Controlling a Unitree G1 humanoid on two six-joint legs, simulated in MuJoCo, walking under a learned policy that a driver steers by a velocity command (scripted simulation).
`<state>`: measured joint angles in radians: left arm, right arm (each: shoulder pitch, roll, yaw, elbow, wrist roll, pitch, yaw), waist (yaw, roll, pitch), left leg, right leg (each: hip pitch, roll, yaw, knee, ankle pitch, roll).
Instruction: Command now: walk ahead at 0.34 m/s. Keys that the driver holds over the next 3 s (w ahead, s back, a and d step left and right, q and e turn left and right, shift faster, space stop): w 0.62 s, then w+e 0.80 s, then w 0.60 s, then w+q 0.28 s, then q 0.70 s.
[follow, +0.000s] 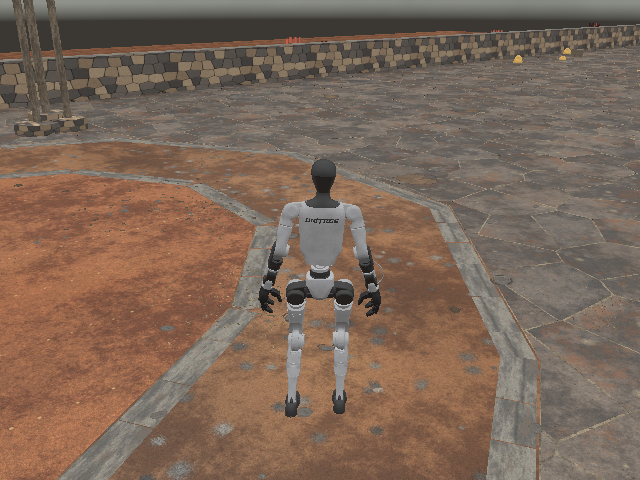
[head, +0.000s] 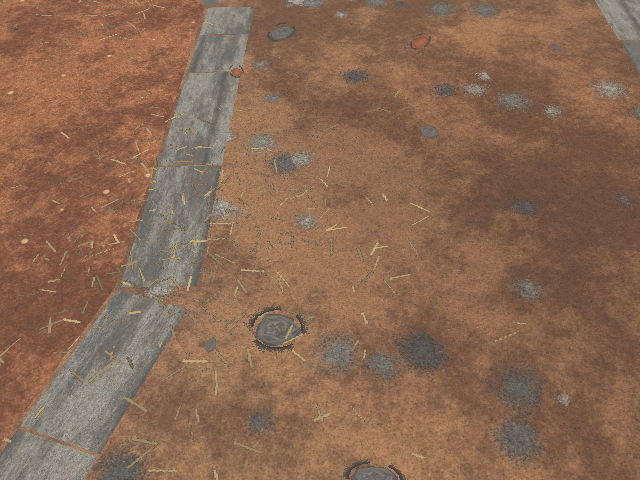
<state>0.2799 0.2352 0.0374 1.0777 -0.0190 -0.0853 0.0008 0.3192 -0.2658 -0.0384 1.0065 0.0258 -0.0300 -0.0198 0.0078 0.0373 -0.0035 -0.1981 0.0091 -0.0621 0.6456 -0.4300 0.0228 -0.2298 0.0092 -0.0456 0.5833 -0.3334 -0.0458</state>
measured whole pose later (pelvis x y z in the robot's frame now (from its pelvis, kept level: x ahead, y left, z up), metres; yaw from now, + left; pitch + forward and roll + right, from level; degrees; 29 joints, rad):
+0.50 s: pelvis +0.24 +0.04 -0.01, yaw -1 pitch +1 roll +0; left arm 0.45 0.24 0.03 1.05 -0.02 -0.07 0.01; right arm -0.01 -0.25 -0.05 0.84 0.02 -0.10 0.04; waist 0.05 -0.01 0.05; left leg -0.48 -0.02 0.07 0.59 -0.14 0.06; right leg -0.09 -0.02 0.05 0.96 -0.47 -0.02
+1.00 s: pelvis +0.53 -0.01 -0.01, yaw -10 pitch +2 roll +2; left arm 0.06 0.24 0.05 0.77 -0.02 -0.07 -0.06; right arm 0.33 -0.28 -0.05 0.99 0.00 -0.05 -0.02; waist -0.04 -0.01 0.02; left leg 0.08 0.02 0.19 0.43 -0.48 -0.02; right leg -0.53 -0.01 -0.06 0.57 -0.09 -0.11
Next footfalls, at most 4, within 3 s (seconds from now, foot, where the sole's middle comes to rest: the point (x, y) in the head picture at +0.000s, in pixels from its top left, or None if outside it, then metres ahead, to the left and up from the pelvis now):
0.44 left None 0.38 0.13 -0.76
1.00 right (408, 412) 0.68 -0.12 -0.76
1.48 left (354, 295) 1.01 -0.01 -0.76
1.98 right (484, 260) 1.12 -0.37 -0.76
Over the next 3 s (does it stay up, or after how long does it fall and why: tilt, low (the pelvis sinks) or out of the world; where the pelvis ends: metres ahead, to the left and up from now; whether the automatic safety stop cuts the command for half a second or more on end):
stays up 1.38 -0.36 0.00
